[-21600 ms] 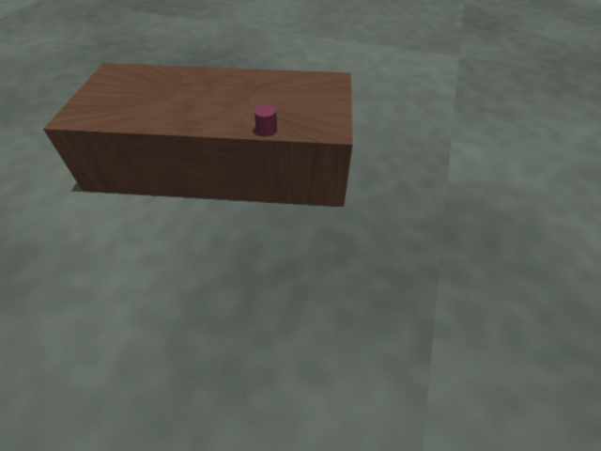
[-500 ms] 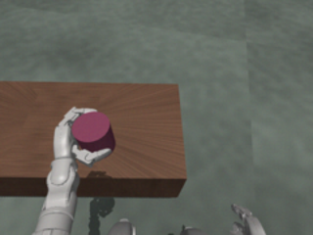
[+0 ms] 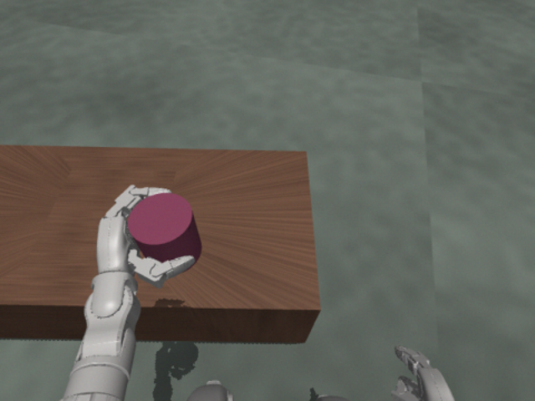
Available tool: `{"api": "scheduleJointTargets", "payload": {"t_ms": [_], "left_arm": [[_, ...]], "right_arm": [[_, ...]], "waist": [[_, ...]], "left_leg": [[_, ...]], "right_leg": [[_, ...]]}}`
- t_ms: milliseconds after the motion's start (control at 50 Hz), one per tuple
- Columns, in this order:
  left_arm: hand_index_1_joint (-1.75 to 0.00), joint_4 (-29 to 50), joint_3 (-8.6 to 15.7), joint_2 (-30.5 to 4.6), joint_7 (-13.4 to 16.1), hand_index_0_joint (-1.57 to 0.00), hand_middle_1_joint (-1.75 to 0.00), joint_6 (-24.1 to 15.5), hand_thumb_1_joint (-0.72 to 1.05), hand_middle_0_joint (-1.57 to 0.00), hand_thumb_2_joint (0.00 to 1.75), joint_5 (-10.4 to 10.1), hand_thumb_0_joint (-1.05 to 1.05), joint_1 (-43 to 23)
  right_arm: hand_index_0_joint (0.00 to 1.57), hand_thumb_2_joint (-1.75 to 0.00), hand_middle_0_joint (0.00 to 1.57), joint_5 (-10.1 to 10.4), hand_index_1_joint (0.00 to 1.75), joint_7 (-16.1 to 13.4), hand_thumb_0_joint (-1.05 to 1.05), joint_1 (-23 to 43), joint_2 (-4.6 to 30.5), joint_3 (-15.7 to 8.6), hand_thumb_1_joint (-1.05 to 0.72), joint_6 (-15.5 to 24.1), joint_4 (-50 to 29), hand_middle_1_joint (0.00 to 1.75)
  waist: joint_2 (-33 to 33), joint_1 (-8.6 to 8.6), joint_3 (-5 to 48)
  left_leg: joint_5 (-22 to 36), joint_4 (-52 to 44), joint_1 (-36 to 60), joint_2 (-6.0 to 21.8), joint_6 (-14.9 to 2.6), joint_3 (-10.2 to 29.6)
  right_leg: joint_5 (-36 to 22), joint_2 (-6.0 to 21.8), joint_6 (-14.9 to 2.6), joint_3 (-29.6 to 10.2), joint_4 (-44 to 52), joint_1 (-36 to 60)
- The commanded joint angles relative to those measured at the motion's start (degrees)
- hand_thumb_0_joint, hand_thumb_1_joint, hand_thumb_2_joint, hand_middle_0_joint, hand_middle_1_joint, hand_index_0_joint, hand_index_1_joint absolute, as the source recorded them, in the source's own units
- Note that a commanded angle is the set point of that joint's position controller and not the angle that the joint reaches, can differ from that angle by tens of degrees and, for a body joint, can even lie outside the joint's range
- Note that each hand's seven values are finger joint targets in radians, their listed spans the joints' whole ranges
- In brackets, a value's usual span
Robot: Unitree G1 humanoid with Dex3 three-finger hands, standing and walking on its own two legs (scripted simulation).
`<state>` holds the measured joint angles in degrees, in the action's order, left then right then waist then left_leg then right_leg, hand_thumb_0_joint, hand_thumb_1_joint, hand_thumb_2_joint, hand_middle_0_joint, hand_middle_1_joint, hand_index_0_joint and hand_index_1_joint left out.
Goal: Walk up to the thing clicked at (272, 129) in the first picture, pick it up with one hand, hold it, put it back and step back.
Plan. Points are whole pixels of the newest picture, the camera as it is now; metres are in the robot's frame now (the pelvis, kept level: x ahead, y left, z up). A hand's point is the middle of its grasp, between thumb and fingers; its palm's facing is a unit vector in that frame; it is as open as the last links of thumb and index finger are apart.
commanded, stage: hold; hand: left
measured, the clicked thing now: (168, 235) +0.34 +0.16 +0.05
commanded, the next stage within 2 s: crouch in 1.86 s
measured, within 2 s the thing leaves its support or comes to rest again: neither
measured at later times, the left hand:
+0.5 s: hand (160, 239) +0.33 +0.16 +0.05, palm faces +0.13 -0.99 -0.01, open 11.8 cm
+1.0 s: hand (162, 239) +0.33 +0.16 +0.05, palm faces +0.13 -0.99 -0.01, open 11.8 cm
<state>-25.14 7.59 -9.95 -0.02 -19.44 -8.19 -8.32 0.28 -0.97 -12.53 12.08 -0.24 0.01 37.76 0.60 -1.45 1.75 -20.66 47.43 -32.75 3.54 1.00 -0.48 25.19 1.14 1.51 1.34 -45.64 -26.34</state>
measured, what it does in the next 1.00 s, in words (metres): stands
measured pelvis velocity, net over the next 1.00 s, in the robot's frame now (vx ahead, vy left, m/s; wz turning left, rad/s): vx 0.00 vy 0.00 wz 0.00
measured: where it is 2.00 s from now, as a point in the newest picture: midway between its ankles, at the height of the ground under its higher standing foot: outside the picture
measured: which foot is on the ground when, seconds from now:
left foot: down 0.00-1.00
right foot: down 0.00-1.00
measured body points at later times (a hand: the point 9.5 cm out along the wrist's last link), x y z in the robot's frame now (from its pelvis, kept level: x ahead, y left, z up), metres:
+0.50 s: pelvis +0.00 +0.00 +0.00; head +0.03 +0.01 +0.45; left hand +0.32 +0.22 +0.05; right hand +0.13 -0.24 -0.11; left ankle +0.03 +0.13 -0.70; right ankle -0.02 -0.14 -0.70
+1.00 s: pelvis +0.00 +0.00 +0.00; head +0.04 +0.00 +0.45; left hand +0.31 +0.21 +0.06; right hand +0.13 -0.25 -0.11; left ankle +0.03 +0.13 -0.70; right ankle -0.02 -0.14 -0.70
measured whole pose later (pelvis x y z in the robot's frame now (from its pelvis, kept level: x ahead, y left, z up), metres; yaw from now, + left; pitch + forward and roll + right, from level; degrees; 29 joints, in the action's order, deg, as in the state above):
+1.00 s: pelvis +0.00 +0.00 +0.00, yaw +0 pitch +5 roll -1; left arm -23.9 6.8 -9.3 0.1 -20.6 -8.5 -6.3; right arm 0.3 -1.0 -12.5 12.4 -0.4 0.9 38.4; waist 0.9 -1.0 1.5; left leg -20.2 46.0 -31.3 3.5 1.3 -0.5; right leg 25.0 1.2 1.3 1.3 -44.8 -25.1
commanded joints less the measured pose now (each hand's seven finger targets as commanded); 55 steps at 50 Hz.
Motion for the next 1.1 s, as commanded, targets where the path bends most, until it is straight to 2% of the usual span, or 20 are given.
{"api": "scheduleJointTargets", "payload": {"t_ms": [0,80,200,220,260,300,460,540,580,620,700,720,760,820,880,900,960,1000,1020,1080], "left_arm": [[-1.42,15.32,1.97,-6.19,-0.35,-1.26,-1.42,-5.75,0.07,-1.24,1.23,-1.19,0.0,-18.01],[-1.43,14.42,1.72,-5.85,-0.58,-1.28,-1.43,-5.9,0.05,-1.25,1.23,-1.18,0.0,-14.99],[-1.42,17.72,2.31,-6.86,0.15,-1.26,-1.42,-5.85,0.05,-1.24,1.23,-1.14,0.0,-17.78],[-1.42,15.39,1.49,-5.36,0.08,-1.26,-1.42,-5.74,0.05,-1.23,1.23,-1.36,0.0,-17.28],[-1.43,14.95,2.99,-6.98,0.37,-1.26,-1.43,-5.69,0.04,-1.24,1.24,-1.01,0.0,-18.48],[-1.42,14.66,1.94,-6.01,-0.01,-1.26,-1.42,-5.86,0.07,-1.24,1.24,-0.89,0.0,-18.53],[-1.42,17.39,1.23,-6.14,-0.43,-1.27,-1.43,-6.38,0.08,-1.24,1.23,-1.15,0.0,-16.46],[-1.42,17.26,1.87,-6.36,0.2,-1.26,-1.42,-6.28,0.05,-1.24,1.23,-1.3,0.0,-17.2],[-1.43,15.31,1.5,-5.29,0.42,-1.26,-1.43,-5.9,0.05,-1.24,1.24,-1.28,0.0,-17.57],[-1.44,13.79,3.68,-7.0,0.59,-1.26,-1.44,-6.18,0.07,-1.25,1.25,-1.11,0.0,-17.43],[-1.44,11.98,1.58,-4.85,-0.26,-1.27,-1.44,-6.46,0.12,-1.25,1.26,-0.83,0.0,-16.06],[-1.44,13.6,3.1,-6.77,-0.39,-1.28,-1.45,-6.87,0.1,-1.25,1.26,-1.02,0.0,-16.41],[-1.43,16.43,2.36,-6.5,-0.5,-1.27,-1.43,-7.24,0.11,-1.25,1.25,-1.04,0.0,-15.73],[-1.45,15.57,0.96,-4.87,-0.71,-1.28,-1.45,-7.01,0.06,-1.26,1.26,-1.65,0.0,-15.75],[-1.43,19.0,2.22,-7.18,-0.38,-1.27,-1.43,-7.22,0.05,-1.25,1.24,-1.52,0.0,-18.69],[-1.42,18.57,0.96,-5.92,-0.21,-1.26,-1.42,-7.18,0.07,-1.24,1.24,-1.42,0.0,-18.4],[-1.44,17.92,3.06,-7.06,0.48,-1.26,-1.44,-6.95,0.05,-1.24,1.26,-1.41,0.0,-17.47],[-1.45,14.07,3.1,-6.14,0.16,-1.27,-1.45,-6.31,0.03,-1.25,1.27,-1.57,0.0,-15.75],[-1.45,13.7,1.51,-5.28,-0.02,-1.26,-1.44,-6.12,0.05,-1.24,1.27,-1.25,0.0,-15.74],[-1.45,12.3,2.52,-6.35,-0.65,-1.27,-1.45,-5.93,0.07,-1.25,1.27,-0.89,0.0,-14.16]], "right_arm": [[0.2,-0.91,0.2,-0.08,0.3,-0.19,0.0,1.98,7.87,-3.03,-0.93,2.42,-7.04,0.3],[0.2,-0.91,0.2,0.06,0.3,-0.18,0.0,3.03,7.45,-2.74,-0.93,2.43,-7.6,0.3],[0.2,-0.91,0.2,-0.03,0.3,-0.26,0.0,1.55,7.58,-2.8,-0.93,2.46,-6.82,0.3],[0.2,-0.91,0.2,-0.04,0.3,-0.25,0.0,1.65,7.64,-2.75,-0.93,2.56,-6.74,0.3],[0.2,-0.91,0.2,0.01,0.3,-0.33,0.0,2.14,7.87,-2.96,-0.93,2.41,-6.58,0.3],[0.2,-0.91,0.2,0.01,0.3,-0.3,0.0,2.42,7.7,-2.78,-0.92,2.25,-6.84,0.3],[0.2,-0.91,0.2,-0.06,0.3,0.0,0.0,2.11,7.67,-2.97,-0.93,2.73,-7.22,0.3],[0.2,-0.91,0.2,0.12,0.3,-0.35,0.0,2.23,7.36,-2.59,-0.93,2.82,-7.13,0.3],[0.2,-0.91,0.2,0.02,0.3,-0.4,0.0,2.44,7.73,-2.7,-0.93,2.85,-6.94,0.3],[0.2,-0.91,0.2,0.11,0.3,-0.49,0.0,2.72,7.85,-2.9,-0.93,2.72,-6.77,0.3],[0.2,-0.91,0.2,-0.06,0.3,-0.21,0.0,2.99,7.87,-3.07,-0.92,2.8,-7.07,0.3],[0.2,-0.91,0.2,-0.03,0.3,-0.16,0.0,3.06,7.92,-3.09,-0.93,2.83,-7.14,0.3],[0.2,-0.91,0.2,-0.07,0.3,-0.06,0.0,2.92,7.91,-3.22,-0.93,2.64,-7.62,0.3],[0.2,-0.91,0.2,-0.12,0.3,-0.13,0.0,2.4,7.85,-2.99,-0.93,3.18,-7.19,0.3],[0.2,-0.91,0.2,-0.03,0.3,-0.42,0.0,1.9,8.01,-2.98,-0.93,3.23,-6.71,0.3],[0.2,-0.91,0.2,-0.04,0.3,-0.39,0.0,2.15,7.78,-2.77,-0.93,3.25,-6.78,0.3],[0.2,-0.91,0.2,0.05,0.3,-0.47,0.0,2.36,7.65,-2.87,-0.94,3.08,-6.67,0.3],[0.2,-0.91,0.2,0.05,0.3,-0.55,0.0,2.48,7.63,-2.75,-0.93,2.95,-6.51,0.3],[0.2,-0.91,0.2,0.02,0.3,-0.56,0.0,2.69,7.66,-2.77,-0.93,2.85,-6.63,0.3],[0.2,-0.91,0.2,-0.1,0.3,-0.2,0.0,2.33,7.94,-3.25,-0.92,2.62,-6.43,0.3]], "waist": [[1.55,-0.06,16.41],[0.17,0.3,15.24],[0.99,-0.03,18.01],[-0.08,-0.91,15.7],[0.31,-0.34,14.48],[-0.02,-0.31,13.16],[2.75,0.58,18.58],[0.39,0.06,17.29],[-0.95,-0.45,14.61],[-0.88,0.21,12.71],[-0.05,-0.04,12.25],[1.71,0.81,13.57],[2.19,1.14,18.47],[0.86,-0.38,17.5],[0.96,-0.35,18.89],[1.52,-0.48,17.13],[0.63,0.49,16.82],[-1.58,-0.03,14.68],[-1.23,-0.36,13.89],[0.69,0.53,14.42]], "left_leg": [[12.42,-6.1,13.68,-1.56,-0.89,0.25],[11.02,-6.18,12.2,-2.06,-1.05,-0.32],[15.88,-5.93,15.31,-1.5,-1.23,0.33],[14.94,-5.99,14.12,-1.48,-1.31,0.27],[13.29,-6.53,13.03,-1.48,-1.28,0.19],[10.47,-7.14,12.69,-1.71,-1.2,-0.08],[14.08,-6.74,15.59,-1.73,-0.76,0.25],[13.76,-6.49,14.59,-2.0,-1.19,-0.36],[12.04,-6.92,13.2,-1.78,-1.23,-0.07],[9.79,-7.42,11.9,-1.86,-1.14,-0.11],[7.33,-8.03,11.95,-1.77,-0.85,0.14],[7.86,-7.78,12.2,-1.95,-0.73,-0.15],[11.24,-7.13,14.73,-2.03,-0.67,-0.08],[12.19,-6.33,14.46,-2.0,-0.98,-0.13],[13.99,-6.28,16.28,-1.67,-1.2,0.17],[13.48,-6.74,15.67,-1.59,-0.94,0.3],[14.62,-6.53,14.82,-1.79,-1.22,0.09],[13.72,-6.21,13.11,-1.88,-1.61,-0.19],[13.31,-6.36,12.63,-2.0,-1.53,-0.4],[13.96,-6.3,12.99,-1.89,-1.31,-0.23]], "right_leg": [[-16.52,-2.03,-1.54,1.14,6.38,0.86],[-16.15,-1.77,-1.33,0.75,7.28,1.81],[-19.74,-2.11,-1.16,1.17,6.67,2.27],[-19.28,-2.08,-1.11,1.05,6.62,1.4],[-17.75,-1.97,-1.26,0.94,6.89,0.62],[-15.38,-1.75,-1.31,0.81,7.62,0.67],[-17.74,-1.92,-1.58,1.32,6.93,2.56],[-18.88,-1.66,-1.03,0.65,7.85,3.07],[-17.24,-1.82,-1.12,0.87,7.82,1.65],[-14.97,-1.68,-1.26,0.84,7.94,0.92],[-12.21,-1.87,-1.63,1.11,7.55,-0.22],[-12.6,-1.71,-1.72,0.85,7.5,0.47],[-15.37,-1.85,-1.72,1.03,7.35,2.15],[-17.05,-1.8,-1.28,0.75,7.24,1.99],[-18.4,-1.88,-1.12,0.83,7.15,1.94],[-17.69,-2.05,-1.31,1.04,6.94,1.44],[-18.95,-1.88,-1.06,0.85,7.35,2.36],[-19.12,-1.59,-0.72,0.51,7.81,2.25],[-18.92,-1.51,-0.79,0.45,7.85,1.91],[-18.27,-1.65,-1.17,0.7,7.35,1.29]]}}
